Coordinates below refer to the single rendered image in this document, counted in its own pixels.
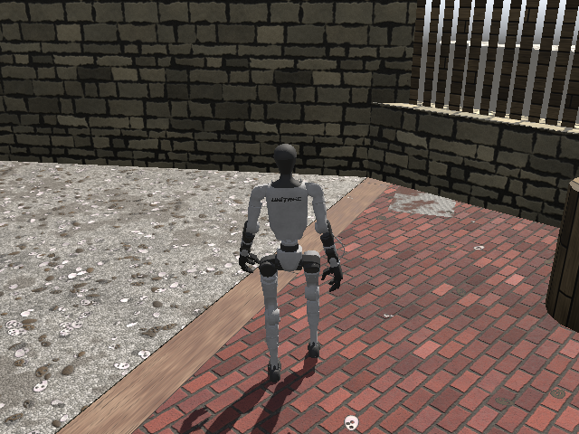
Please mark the robot right hand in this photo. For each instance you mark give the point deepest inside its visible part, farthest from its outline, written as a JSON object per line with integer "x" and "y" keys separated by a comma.
{"x": 338, "y": 275}

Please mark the robot right upper arm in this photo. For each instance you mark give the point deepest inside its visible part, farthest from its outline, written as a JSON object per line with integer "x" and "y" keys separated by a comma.
{"x": 315, "y": 190}

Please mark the right robot forearm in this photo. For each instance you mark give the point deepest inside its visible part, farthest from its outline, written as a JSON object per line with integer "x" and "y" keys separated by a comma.
{"x": 330, "y": 247}

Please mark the robot head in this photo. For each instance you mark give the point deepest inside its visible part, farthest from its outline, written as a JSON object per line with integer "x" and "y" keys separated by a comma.
{"x": 285, "y": 157}

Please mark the robot left upper arm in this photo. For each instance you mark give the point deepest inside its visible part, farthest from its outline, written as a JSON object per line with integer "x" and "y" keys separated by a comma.
{"x": 258, "y": 193}

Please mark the robot right thigh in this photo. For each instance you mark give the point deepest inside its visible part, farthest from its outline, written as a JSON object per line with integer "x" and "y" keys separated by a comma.
{"x": 311, "y": 266}

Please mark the robot left hand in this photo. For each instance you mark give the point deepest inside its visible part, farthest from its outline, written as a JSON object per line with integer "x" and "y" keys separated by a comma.
{"x": 251, "y": 260}

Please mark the left robot forearm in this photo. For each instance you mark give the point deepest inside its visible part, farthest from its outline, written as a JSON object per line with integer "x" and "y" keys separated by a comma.
{"x": 247, "y": 240}

